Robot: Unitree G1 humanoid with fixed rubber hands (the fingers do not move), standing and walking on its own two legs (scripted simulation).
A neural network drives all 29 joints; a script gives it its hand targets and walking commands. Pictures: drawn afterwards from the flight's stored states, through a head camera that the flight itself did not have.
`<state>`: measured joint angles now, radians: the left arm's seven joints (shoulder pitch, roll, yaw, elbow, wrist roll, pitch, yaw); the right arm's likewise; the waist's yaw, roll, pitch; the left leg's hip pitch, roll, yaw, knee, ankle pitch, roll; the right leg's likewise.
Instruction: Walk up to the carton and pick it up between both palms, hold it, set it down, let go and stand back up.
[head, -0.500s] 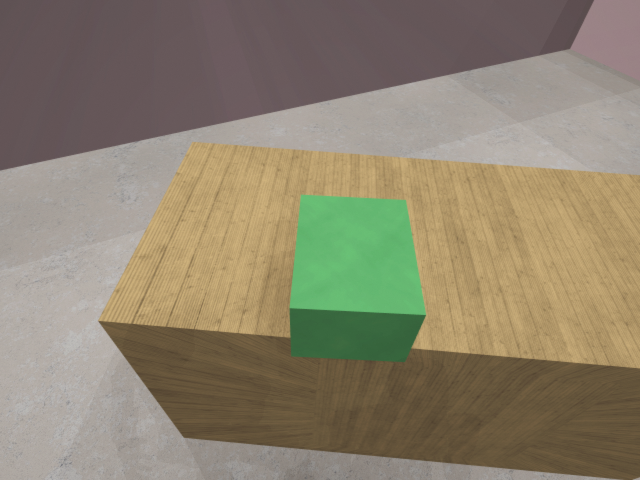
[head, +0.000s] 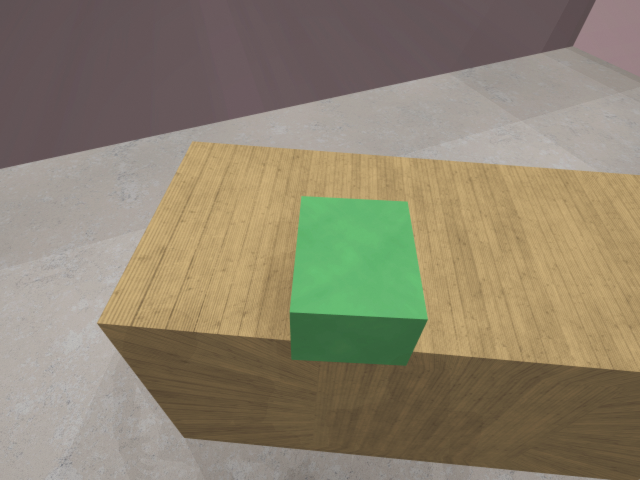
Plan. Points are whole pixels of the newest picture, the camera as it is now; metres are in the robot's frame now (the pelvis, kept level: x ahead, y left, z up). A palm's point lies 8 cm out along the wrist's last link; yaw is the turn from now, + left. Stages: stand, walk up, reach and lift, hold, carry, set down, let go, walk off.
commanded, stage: stand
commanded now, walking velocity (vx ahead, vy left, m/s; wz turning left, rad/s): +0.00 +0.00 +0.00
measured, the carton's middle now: (351, 277) +0.44 -0.05 -0.04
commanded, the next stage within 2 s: none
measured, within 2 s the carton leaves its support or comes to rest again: neither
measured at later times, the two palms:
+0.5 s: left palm out of the picture -0.03 +0.23 -0.14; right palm out of the picture -0.02 -0.23 -0.14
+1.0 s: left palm out of the picture -0.03 +0.22 -0.14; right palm out of the picture -0.02 -0.23 -0.14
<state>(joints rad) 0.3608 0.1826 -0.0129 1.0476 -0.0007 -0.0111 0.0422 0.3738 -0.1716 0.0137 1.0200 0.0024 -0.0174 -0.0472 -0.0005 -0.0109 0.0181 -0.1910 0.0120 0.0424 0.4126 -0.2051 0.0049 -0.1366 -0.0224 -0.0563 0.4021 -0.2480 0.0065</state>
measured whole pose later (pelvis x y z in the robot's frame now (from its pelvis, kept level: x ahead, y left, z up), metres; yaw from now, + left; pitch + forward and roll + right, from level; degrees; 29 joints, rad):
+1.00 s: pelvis +0.00 +0.00 +0.00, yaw +0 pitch -1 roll +0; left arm 0.37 0.17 -0.01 1.07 0.00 -0.01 0.05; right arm 0.36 -0.16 0.02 1.06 0.00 -0.02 -0.05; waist 0.00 -0.01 0.02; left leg -0.19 0.01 0.04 0.40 -0.20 0.00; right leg -0.13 -0.02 -0.06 0.39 -0.25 0.00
